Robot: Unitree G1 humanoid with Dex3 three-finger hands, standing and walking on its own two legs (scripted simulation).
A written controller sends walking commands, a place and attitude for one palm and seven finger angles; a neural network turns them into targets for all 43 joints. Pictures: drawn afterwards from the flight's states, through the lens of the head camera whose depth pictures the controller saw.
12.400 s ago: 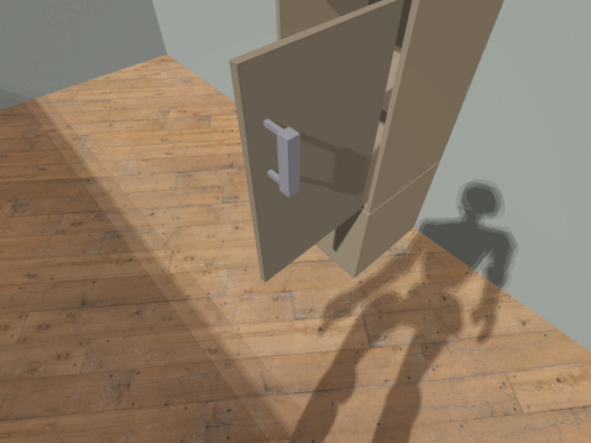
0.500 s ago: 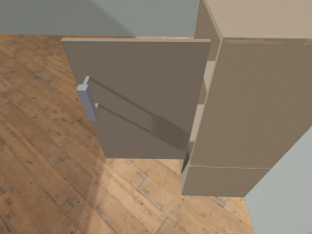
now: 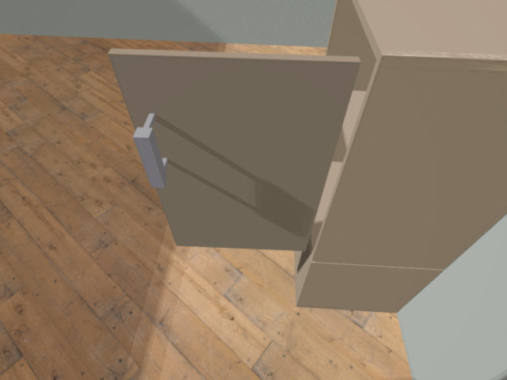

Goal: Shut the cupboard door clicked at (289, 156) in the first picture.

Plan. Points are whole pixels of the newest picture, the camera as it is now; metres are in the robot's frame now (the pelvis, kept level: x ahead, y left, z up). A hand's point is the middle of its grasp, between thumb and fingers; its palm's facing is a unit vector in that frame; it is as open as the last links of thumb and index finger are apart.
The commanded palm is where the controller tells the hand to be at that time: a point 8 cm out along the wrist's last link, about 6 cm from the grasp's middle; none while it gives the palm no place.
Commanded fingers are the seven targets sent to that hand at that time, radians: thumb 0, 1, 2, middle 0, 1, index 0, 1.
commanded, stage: look again from close up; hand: left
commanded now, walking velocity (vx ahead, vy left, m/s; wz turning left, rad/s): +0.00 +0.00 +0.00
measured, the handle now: (155, 150) +0.49 +0.22 +0.07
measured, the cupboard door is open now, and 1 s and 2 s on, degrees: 91 91 91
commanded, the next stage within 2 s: raise the hand and make a fist in 0.44 s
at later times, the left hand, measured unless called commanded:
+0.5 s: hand out of the picture +0.02 +0.18 -0.18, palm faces +0.02 -0.98 -0.20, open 7.4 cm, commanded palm none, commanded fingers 0.00 0.90 0.90 -0.20 -0.30 -0.20 -0.30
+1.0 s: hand out of the picture +0.12 +0.17 -0.05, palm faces +0.10 -0.99 -0.03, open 6.0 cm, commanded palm +0.11 +0.22 -0.03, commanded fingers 0.00 0.90 0.90 -0.62 -0.76 -0.62 -0.76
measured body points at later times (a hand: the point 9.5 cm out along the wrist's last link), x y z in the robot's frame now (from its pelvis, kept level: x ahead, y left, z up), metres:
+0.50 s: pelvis +0.01 +0.00 +0.00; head +0.02 +0.00 +0.45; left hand +0.02 +0.23 -0.16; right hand +0.02 -0.23 -0.16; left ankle -0.02 +0.10 -0.74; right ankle -0.01 -0.13 -0.74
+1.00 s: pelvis -0.05 -0.04 -0.09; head -0.01 -0.03 +0.36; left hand +0.10 +0.22 -0.05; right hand +0.20 -0.27 -0.12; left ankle -0.02 +0.10 -0.74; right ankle -0.01 -0.13 -0.74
